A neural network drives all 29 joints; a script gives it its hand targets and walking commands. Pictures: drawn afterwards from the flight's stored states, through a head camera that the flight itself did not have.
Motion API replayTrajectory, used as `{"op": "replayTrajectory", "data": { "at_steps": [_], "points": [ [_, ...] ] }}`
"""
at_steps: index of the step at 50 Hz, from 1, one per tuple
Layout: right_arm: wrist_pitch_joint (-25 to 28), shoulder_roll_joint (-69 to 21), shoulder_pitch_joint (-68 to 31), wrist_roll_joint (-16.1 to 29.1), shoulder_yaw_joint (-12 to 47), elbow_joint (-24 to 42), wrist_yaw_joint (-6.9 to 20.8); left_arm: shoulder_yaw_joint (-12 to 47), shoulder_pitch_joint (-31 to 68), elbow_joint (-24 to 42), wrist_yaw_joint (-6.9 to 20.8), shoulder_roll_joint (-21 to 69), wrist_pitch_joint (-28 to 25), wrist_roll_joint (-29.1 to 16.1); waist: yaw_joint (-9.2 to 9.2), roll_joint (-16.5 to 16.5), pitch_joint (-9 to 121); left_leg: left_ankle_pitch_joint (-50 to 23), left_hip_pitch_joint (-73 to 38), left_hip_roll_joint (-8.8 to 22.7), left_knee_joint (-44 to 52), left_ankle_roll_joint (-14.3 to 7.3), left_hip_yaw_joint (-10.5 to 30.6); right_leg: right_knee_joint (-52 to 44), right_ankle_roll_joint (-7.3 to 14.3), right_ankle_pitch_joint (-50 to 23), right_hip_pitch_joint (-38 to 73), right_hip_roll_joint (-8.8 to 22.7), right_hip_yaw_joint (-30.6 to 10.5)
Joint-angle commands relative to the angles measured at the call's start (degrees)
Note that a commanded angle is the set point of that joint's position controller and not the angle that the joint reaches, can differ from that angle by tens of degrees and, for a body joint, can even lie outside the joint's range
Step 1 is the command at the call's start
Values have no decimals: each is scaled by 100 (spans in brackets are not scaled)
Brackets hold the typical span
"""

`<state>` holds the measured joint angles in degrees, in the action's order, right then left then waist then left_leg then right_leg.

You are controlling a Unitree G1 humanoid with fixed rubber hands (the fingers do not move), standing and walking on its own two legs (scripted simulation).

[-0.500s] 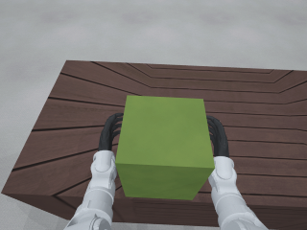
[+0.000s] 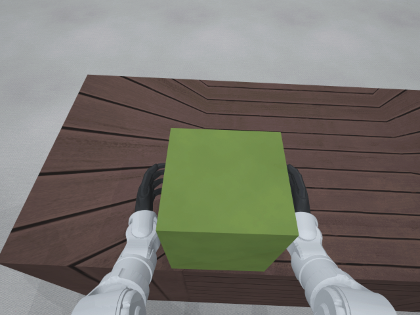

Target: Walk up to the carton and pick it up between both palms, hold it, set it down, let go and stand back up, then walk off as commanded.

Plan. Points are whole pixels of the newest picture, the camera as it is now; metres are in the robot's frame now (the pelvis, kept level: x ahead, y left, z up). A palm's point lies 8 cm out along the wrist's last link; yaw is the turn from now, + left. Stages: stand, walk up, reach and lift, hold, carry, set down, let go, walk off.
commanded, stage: set down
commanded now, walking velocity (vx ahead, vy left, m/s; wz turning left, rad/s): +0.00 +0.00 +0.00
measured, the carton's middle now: (221, 206) +0.36 +0.02 -0.04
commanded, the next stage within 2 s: none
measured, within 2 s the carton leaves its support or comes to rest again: neither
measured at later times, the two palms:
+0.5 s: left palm (123, 220) +0.32 +0.22 -0.04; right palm (331, 215) +0.35 -0.19 -0.01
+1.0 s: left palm (101, 270) +0.22 +0.23 -0.03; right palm (331, 278) +0.24 -0.18 -0.03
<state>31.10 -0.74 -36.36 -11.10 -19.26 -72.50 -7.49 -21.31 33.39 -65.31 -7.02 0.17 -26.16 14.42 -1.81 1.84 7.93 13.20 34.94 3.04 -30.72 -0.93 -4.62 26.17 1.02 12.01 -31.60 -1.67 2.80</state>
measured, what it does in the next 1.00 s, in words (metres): stands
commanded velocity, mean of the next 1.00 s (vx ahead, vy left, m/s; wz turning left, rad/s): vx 0.00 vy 0.00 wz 0.00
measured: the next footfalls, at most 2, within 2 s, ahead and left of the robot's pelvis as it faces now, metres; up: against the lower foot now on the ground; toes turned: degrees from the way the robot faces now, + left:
none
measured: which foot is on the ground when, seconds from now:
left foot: down 0.00-1.00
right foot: down 0.00-1.00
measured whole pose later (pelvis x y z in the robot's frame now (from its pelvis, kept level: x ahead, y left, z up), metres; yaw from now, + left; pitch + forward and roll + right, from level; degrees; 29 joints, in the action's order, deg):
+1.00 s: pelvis -0.02 -0.01 +0.00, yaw +2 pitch +4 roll +0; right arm 30.9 6.5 -7.7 13.6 4.9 -54.5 -2.7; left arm -0.1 6.3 -49.3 -2.3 -12.0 -29.5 -10.6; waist -1.1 2.2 2.9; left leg 15.2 23.3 0.2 -34.6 0.3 0.7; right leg 34.0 1.5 16.7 -21.3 -0.6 2.7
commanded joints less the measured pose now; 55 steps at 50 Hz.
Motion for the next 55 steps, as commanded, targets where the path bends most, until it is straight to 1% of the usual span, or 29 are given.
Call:
{"op": "replayTrajectory", "data": {
  "at_steps": [1,3,5,6,12,14,17,19,20,21,22,23,24,25,27,28,34,36,37,38,42,43,44,45,48,51,52,54,55],
  "points": [
    [332,477,-2119,850,1142,293,-35,534,2068,122,-151,-959,-580,-758,-333,-135,3899,-2317,-515,-354,-638,440,7,611,-93,-2642,1813,-4,-496],
    [313,459,-2159,1285,1475,-205,-22,737,2125,-175,-62,-764,-666,-1033,-190,-88,3718,-2178,-398,-372,-703,477,108,732,-107,-2409,1630,-11,-488],
    [512,900,-2297,1736,1718,-273,5,891,2102,5,-109,-956,-803,-1191,-328,-488,4227,-2884,-696,-354,-1037,678,120,989,-14,-2522,1304,-139,-386],
    [552,1052,-2330,1880,1695,-197,27,1107,2190,180,-91,-940,-844,-1250,-164,-713,4438,-3295,-1045,-295,-1169,760,263,979,45,-2499,908,-186,-299],
    [671,1871,-2138,2153,1651,-783,207,1686,1751,267,77,-842,-718,-1810,377,-414,4013,-4005,-1960,-168,-1427,879,495,860,53,-2215,63,-431,45],
    [767,1995,-1742,2533,1953,-278,286,1653,929,884,135,-884,-611,-1881,172,-462,4178,-4509,-2108,-192,-1545,835,481,962,16,-2656,361,-421,49],
    [497,2048,-2004,2672,2188,-721,414,1810,1466,281,208,-1154,-495,-1936,201,-330,3200,-3068,-1593,-212,-1215,705,489,805,7,-1502,108,-313,26],
    [696,2157,-1549,2897,2246,324,493,1757,717,1506,164,-1164,-538,-2088,-57,-378,3744,-3732,-1919,-234,-1231,735,464,917,21,-1908,500,-392,140],
    [588,2175,-1965,2880,2244,27,543,1735,1288,1171,163,-1366,-529,-2168,-6,-427,3218,-3406,-1630,-231,-1223,724,492,905,8,-1530,209,-341,94],
    [668,1970,-806,3049,2521,406,586,1903,126,1621,204,-1173,-494,-2075,-24,-529,3326,-4000,-1999,-219,-1278,720,582,959,83,-2185,551,-314,37],
    [612,2127,-1395,3196,2548,440,724,1978,719,1599,154,-1211,-518,-2211,-161,-643,3243,-3614,-1922,-213,-1134,712,579,862,65,-1528,198,-344,87],
    [588,1854,-127,3225,2743,477,683,2026,-535,2022,266,-1067,-390,-2132,60,-642,3168,-3909,-2305,-238,-1147,690,620,762,59,-2096,513,-298,19],
    [559,1962,-932,3213,2675,772,716,1834,107,2091,228,-1429,-446,-2087,-112,-719,3300,-3557,-1941,-300,-1087,702,548,800,69,-1803,587,-286,6],
    [503,1948,-425,3169,2568,696,740,1913,-81,1995,237,-1290,-422,-2019,106,-567,3023,-3298,-1952,-307,-976,659,605,740,99,-1809,652,-265,36],
    [333,1795,-1240,3067,2524,839,746,1858,790,1647,266,-1523,-432,-2074,75,-464,2373,-1609,-1175,-404,-714,444,414,572,64,-531,449,-142,-36],
    [315,1776,-409,3283,2745,1207,785,1887,-93,1977,231,-1512,-496,-2208,-127,-319,2068,-1745,-1327,-340,-625,442,420,553,45,-638,938,-119,-84],
    [302,1753,1002,2784,2287,1876,684,1949,-1179,2372,337,-1441,-446,-2100,339,-492,2323,-1731,-1763,-441,-441,528,516,378,103,-1077,1167,-32,-142],
    [107,1597,-145,2582,2321,1748,562,1860,69,1539,438,-1776,-374,-2308,169,-295,1457,-590,-1220,-475,-252,395,390,273,53,173,884,105,-229],
    [243,1577,1161,2658,2388,2171,531,1760,-1316,2334,413,-1646,-447,-2290,74,-260,1466,-1118,-1762,-433,-181,447,395,202,30,-372,1489,116,-270],
    [347,1706,930,2627,2168,2418,499,1852,-1086,2603,425,-1688,-529,-2400,233,-187,1789,-1322,-1655,-433,-233,453,389,304,21,-696,1585,67,-240],
    [250,1328,923,2416,2335,2387,445,1912,-847,2046,465,-1857,-595,-2435,68,-114,1039,-358,-1436,-412,-10,331,413,108,-1,433,1274,225,-299],
    [268,1194,1714,2412,2302,2549,440,1909,-1575,2325,493,-1744,-583,-2369,134,-209,1123,-685,-1537,-419,42,353,427,111,46,60,1474,212,-322],
    [196,1180,1144,2312,2187,2419,401,1905,-780,2301,499,-1836,-605,-2492,183,-207,1145,-210,-1453,-403,29,302,412,23,37,580,1264,277,-338],
    [197,1262,1033,2472,2283,2575,465,2013,-990,2241,444,-1830,-625,-2597,-39,-313,901,-236,-1578,-374,118,354,409,32,94,663,1172,216,-312],
    [229,1277,2541,2467,2223,2554,504,2035,-2289,2576,476,-1626,-533,-2448,114,-278,593,-669,-1979,-344,174,405,531,-50,156,230,1574,208,-340],
    [132,1158,2037,2350,2332,2635,449,1957,-1888,2100,555,-1803,-442,-2465,36,-183,268,-216,-1900,-393,285,336,388,-251,65,799,1386,296,-401],
    [298,1215,2616,2321,2230,2983,480,2003,-2267,2908,541,-1702,-501,-2463,79,-84,653,-668,-2020,-367,245,321,438,-140,54,236,1842,244,-376],
    [421,1162,2879,2328,2276,3244,477,1873,-2273,3268,573,-1917,-559,-2337,-43,-342,715,-1039,-2071,-443,219,353,432,-132,58,-95,2005,251,-394],
    [364,1137,2997,2324,2254,3191,485,2050,-2649,3096,590,-1747,-497,-2399,53,-129,625,-1079,-2344,-434,268,345,379,-256,19,-140,1928,220,-391]
  ]
}}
